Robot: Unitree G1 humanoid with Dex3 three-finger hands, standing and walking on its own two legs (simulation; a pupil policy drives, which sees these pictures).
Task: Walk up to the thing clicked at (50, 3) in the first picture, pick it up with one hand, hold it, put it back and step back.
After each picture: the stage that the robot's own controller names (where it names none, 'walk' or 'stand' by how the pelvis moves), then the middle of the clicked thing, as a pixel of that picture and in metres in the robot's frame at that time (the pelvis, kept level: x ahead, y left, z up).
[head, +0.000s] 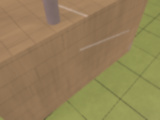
stand; out of the picture +0.72 +0.17 +0.12
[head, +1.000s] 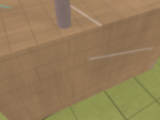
rise first; (62, 1) +0.67 +0.13 +0.14
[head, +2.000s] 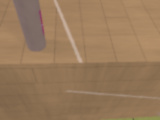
rise first; (30, 17) +0.46 +0.23 +0.16
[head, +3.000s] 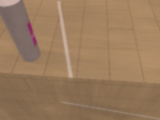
stand; (20, 29) +0.44 +0.23 +0.15
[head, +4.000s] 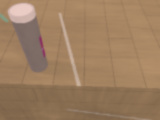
stand; (31, 42) +0.42 +0.20 +0.12
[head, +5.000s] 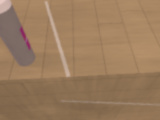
stand; (13, 35) +0.42 +0.24 +0.13
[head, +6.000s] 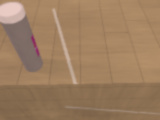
stand; (24, 42) +0.42 +0.22 +0.12
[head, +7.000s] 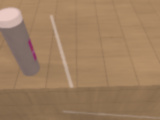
stand; (21, 46) +0.41 +0.23 +0.12
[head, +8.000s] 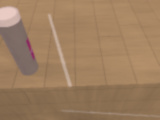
stand; (19, 46) +0.41 +0.24 +0.12
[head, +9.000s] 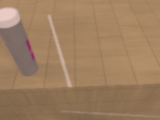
stand; (19, 46) +0.41 +0.24 +0.12
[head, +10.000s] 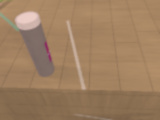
rise first; (38, 48) +0.41 +0.21 +0.12
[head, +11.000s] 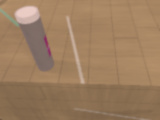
go down; (37, 42) +0.43 +0.21 +0.12
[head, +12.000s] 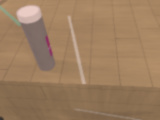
go down; (39, 42) +0.43 +0.21 +0.12
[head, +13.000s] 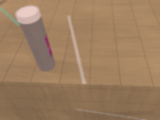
go down; (38, 42) +0.43 +0.21 +0.12
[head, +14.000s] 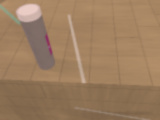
go down; (39, 41) +0.43 +0.21 +0.12
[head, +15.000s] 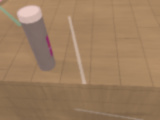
go down; (39, 42) +0.43 +0.21 +0.12
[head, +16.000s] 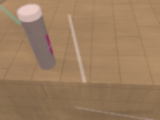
go down; (39, 41) +0.44 +0.21 +0.12
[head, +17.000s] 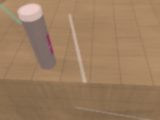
go down; (40, 40) +0.44 +0.21 +0.12
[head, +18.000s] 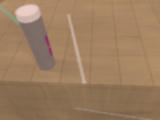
go down; (38, 41) +0.43 +0.21 +0.12
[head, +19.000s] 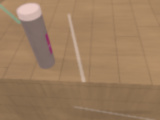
go down; (39, 40) +0.44 +0.21 +0.12
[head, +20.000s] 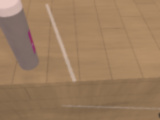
go down; (19, 38) +0.43 +0.19 +0.13
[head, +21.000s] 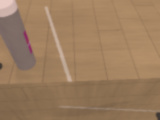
close in; (16, 38) +0.43 +0.21 +0.14
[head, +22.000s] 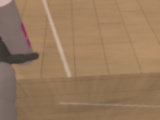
close; (13, 32) +0.43 +0.21 +0.16
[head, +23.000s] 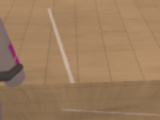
lift; (1, 52) +0.36 +0.25 +0.16
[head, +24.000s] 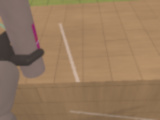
lift; (23, 35) +0.33 +0.18 +0.26
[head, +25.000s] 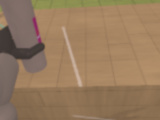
hold; (24, 29) +0.34 +0.17 +0.28
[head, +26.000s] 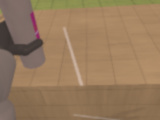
crouch; (22, 24) +0.34 +0.18 +0.30
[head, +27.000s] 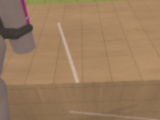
crouch; (12, 9) +0.39 +0.20 +0.30
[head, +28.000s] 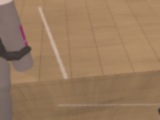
lower; (12, 35) +0.45 +0.21 +0.15
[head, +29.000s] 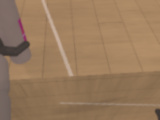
lower; (10, 28) +0.44 +0.22 +0.16
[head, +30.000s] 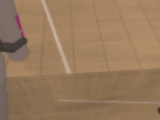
lower; (7, 24) +0.45 +0.22 +0.17
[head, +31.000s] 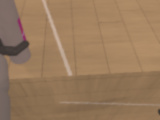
lower; (9, 27) +0.44 +0.22 +0.16
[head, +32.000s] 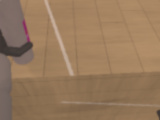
loosen; (14, 28) +0.44 +0.21 +0.16
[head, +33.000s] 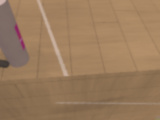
withdraw; (6, 33) +0.43 +0.22 +0.16
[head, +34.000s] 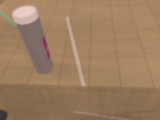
sink last; (36, 44) +0.41 +0.21 +0.14
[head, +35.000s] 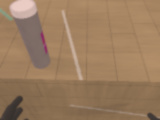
stand; (33, 38) +0.43 +0.20 +0.13
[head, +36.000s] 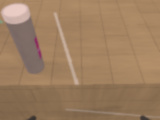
stand; (27, 44) +0.41 +0.21 +0.12
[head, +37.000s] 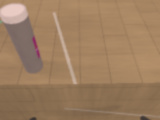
stand; (25, 43) +0.42 +0.21 +0.12
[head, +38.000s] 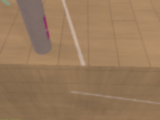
walk; (35, 23) +0.48 +0.18 +0.14
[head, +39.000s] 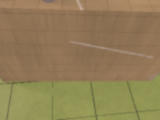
walk; out of the picture +0.77 +0.19 +0.13
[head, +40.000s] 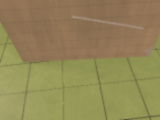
stand; out of the picture +1.14 +0.27 +0.13
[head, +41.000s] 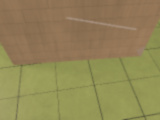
stand; out of the picture +1.10 +0.26 +0.13
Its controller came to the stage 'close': yes
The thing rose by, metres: 0.20
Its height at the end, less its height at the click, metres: +0.00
